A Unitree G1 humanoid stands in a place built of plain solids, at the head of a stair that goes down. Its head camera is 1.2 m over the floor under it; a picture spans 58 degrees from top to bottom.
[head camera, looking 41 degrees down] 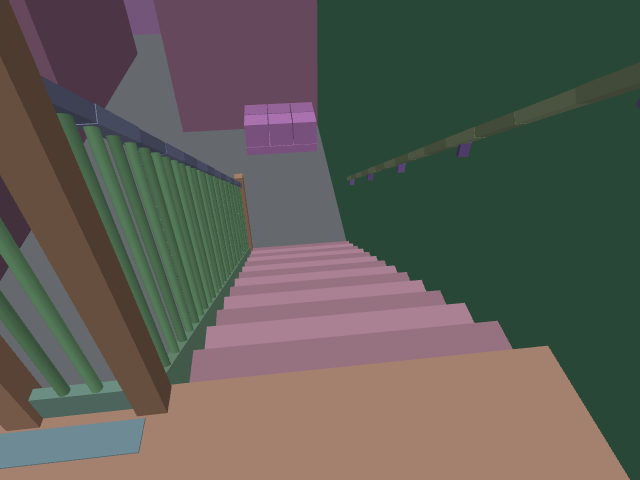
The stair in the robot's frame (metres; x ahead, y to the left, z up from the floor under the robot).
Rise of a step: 0.18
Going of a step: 0.25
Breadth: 1.20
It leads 7 degrees to the left of straight ahead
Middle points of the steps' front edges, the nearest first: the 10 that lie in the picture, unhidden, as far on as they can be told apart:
0.78 -0.15 0.00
1.03 -0.12 -0.18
1.28 -0.09 -0.37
1.53 -0.06 -0.55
1.78 -0.03 -0.73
2.03 0.00 -0.91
2.28 0.03 -1.10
2.53 0.06 -1.28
2.78 0.09 -1.46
3.03 0.12 -1.65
